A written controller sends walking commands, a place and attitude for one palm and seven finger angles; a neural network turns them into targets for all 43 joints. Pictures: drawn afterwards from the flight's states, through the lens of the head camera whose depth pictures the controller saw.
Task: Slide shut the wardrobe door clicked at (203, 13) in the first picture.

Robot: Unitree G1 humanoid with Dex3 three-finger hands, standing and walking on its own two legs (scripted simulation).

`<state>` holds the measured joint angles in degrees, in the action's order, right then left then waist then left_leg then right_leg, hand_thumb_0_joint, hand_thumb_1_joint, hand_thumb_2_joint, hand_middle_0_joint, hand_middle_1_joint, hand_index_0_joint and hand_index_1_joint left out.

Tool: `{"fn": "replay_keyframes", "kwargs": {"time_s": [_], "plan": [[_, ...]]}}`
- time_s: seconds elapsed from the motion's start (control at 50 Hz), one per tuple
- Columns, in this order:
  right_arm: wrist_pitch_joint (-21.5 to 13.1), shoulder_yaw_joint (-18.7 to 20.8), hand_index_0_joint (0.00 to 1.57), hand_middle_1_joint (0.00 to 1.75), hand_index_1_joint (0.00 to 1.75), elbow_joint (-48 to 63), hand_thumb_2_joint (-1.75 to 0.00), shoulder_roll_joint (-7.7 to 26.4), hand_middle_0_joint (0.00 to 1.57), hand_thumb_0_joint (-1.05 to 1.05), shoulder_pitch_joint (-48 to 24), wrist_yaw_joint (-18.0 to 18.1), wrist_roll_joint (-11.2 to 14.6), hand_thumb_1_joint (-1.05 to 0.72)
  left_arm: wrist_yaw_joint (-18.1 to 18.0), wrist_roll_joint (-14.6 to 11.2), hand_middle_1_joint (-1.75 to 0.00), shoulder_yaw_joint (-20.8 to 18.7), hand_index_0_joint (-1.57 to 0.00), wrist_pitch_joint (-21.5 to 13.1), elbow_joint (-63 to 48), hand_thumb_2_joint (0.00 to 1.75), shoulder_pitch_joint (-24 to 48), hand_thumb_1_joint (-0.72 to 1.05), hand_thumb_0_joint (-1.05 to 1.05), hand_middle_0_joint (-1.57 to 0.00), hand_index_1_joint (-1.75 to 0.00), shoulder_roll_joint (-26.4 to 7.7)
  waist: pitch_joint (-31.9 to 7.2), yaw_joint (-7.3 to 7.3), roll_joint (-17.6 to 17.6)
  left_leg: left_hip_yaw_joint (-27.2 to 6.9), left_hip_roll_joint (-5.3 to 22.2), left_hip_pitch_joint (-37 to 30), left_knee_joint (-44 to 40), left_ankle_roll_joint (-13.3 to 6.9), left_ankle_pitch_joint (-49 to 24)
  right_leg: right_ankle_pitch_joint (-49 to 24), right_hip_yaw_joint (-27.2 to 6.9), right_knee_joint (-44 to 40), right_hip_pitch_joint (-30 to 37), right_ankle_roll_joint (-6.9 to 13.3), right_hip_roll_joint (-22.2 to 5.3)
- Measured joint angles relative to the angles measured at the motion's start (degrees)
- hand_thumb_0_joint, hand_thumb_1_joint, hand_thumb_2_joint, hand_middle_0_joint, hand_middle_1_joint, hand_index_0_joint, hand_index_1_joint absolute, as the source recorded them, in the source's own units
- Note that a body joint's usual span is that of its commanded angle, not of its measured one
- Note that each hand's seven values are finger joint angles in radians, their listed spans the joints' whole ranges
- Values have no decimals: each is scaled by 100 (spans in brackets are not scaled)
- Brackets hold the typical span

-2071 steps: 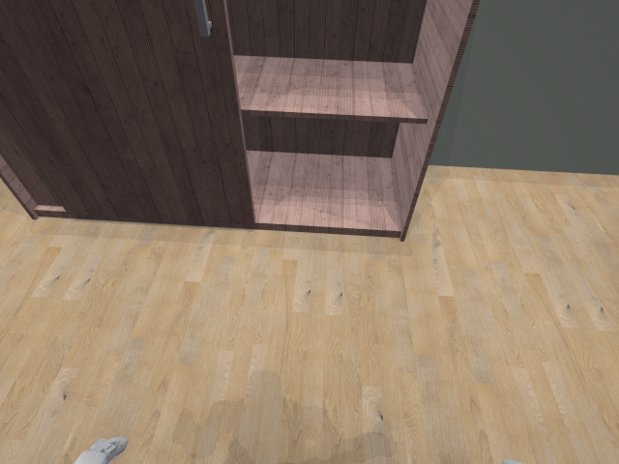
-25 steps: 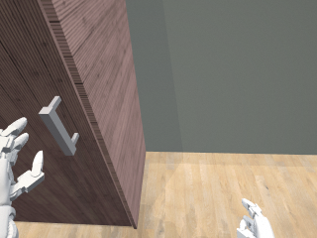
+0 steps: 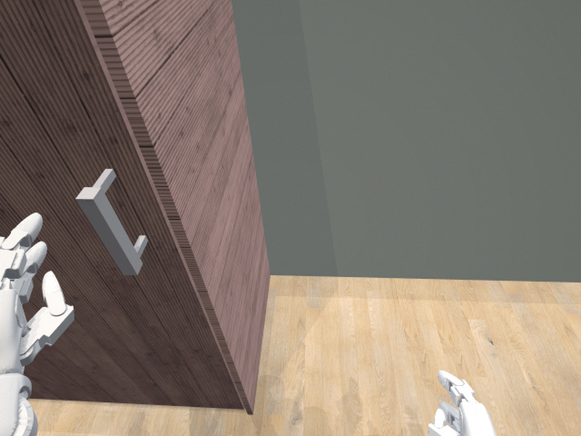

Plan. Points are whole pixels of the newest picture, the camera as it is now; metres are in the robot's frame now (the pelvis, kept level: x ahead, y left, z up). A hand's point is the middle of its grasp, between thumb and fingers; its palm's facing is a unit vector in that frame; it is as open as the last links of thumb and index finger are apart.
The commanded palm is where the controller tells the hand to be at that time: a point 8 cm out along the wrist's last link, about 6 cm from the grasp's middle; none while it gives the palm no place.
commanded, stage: step back with the hand held close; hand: left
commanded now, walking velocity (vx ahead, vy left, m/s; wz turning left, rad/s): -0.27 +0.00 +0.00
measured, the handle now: (119, 223) +0.33 +0.28 +0.14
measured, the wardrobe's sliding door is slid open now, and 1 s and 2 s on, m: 0.00 0.00 0.00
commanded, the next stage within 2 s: stop stepping back and stand still in 0.98 s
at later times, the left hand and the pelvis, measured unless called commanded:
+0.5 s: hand (6, 355) +0.14 +0.30 +0.15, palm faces +0.50 -0.71 -0.49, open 7.4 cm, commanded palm +0.08 +0.33 +0.17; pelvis -0.06 +0.02 -0.02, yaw +1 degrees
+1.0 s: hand out of the picture +0.01 +0.32 +0.16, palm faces +0.50 -0.75 -0.44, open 7.4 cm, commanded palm -0.04 +0.34 +0.17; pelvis -0.18 +0.04 -0.01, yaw +0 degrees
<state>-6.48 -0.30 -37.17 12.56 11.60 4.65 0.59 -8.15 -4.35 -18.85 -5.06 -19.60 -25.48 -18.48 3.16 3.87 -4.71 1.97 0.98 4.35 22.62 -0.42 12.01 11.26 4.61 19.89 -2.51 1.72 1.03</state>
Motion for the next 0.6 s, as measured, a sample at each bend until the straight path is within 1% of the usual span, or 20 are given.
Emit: {"fn": "replay_keyframes", "kwargs": {"time_s": [0.08, 0.18, 0.24, 0.32, 0.4, 0.44, 0.48, 0.5, 0.56, 0.58, 0.6], "plan": [[182, -33, 20, 30, 30, 200, -89, 69, 21, 2, -61, -68, 15, -91, -7, 82, -30, -214, -21, -182, -157, 90, -38, 89, 2, -21, -30, -119, -98, -147, 1, -74, 57, 583, 365, 5, 73, -17, 76, 156, -467, 17, 46], [392, 33, 20, 30, 30, 390, -89, 170, 21, 2, -113, -56, 36, -91, -18, 128, -30, -124, -21, -208, -445, 90, -404, 89, 2, -21, -30, -192, -110, -286, 36, -40, 21, 1114, 705, -44, 133, 55, 48, 548, -1030, -23, -15], [515, 74, 20, 30, 30, 441, -89, 189, 20, 2, -111, -3, 58, -91, -25, 130, -30, -114, -21, -161, -624, 90, -649, 89, 2, -21, -30, -306, -105, -334, 91, 1, -34, 1302, 856, -98, 159, 113, 12, 779, -1259, -75, -84], [603, 66, 20, 30, 30, 495, -89, 153, 20, 2, -74, 76, 64, -91, -82, 124, -30, -285, -21, -141, -846, 90, -750, 89, 2, -22, -31, -516, -81, -308, 204, 50, -104, 1457, 961, -173, 134, 123, -32, 982, -1465, -144, -166], [545, 8, 20, 30, 30, 568, -89, 70, 20, 2, -34, 95, 48, -91, -159, 150, -30, -530, -21, -213, -912, 90, -628, 89, 2, -22, -31, -628, -78, -233, 289, 96, -162, 1594, 1037, -235, 68, 171, -128, 1219, -1678, -206, -200], [467, -17, 20, 30, 30, 586, -89, 25, 20, 2, -1, 82, 33, -91, -180, 181, -30, -581, -21, -249, -858, 90, -522, 89, 2, -22, -31, -592, -107, -231, 292, 75, -208, 1676, 1092, -257, 35, 425, -237, 1470, -1736, -225, -165], [384, -43, 20, 30, 30, 575, -89, -17, 20, 2, 47, 56, 25, -91, -192, 216, -30, -583, -21, -282, -780, 90, -445, 89, 2, -22, -31, -495, -200, -225, 285, 43, -260, 1795, 1153, -266, 6, 545, -329, 1665, -1655, -231, -123], [353, -58, 20, 30, 30, 558, -89, -28, 20, 2, 47, 42, 22, -91, -195, 222, -30, -579, -21, -298, -736, 90, -425, 89, 2, -22, -31, -426, -245, -202, 263, 40, -259, 1870, 1192, -264, -7, 686, -384, 1632, -1637, -166, -85], [311, -85, 20, 30, 30, 477, -89, -21, 21, 2, -48, -7, 29, -90, -191, 227, -30, -485, -21, -294, -648, 90, -392, 89, 2, -21, -30, -210, -215, -171, 98, -13, -153, 2008, 1274, -223, -79, 479, -350, 1561, -1714, -118, 28], [307, -86, 21, 30, 30, 447, -89, -25, 21, 2, -64, -27, 37, -90, -185, 220, -30, -428, -21, -286, -658, 90, -392, 89, 2, -21, -30, -179, -205, -169, 84, -31, -130, 2048, 1306, -180, -81, 423, -331, 1551, -1733, -107, 47], [307, -81, 21, 30, 30, 408, -89, -36, 21, 2, -71, -44, 43, -90, -175, 211, -30, -366, -21, -276, -688, 90, -386, 89, 2, -21, -30, -169, -198, -173, 110, -55, -137, 2104, 1419, -111, 87, 396, -315, 1555, -1750, -94, 40]]}}
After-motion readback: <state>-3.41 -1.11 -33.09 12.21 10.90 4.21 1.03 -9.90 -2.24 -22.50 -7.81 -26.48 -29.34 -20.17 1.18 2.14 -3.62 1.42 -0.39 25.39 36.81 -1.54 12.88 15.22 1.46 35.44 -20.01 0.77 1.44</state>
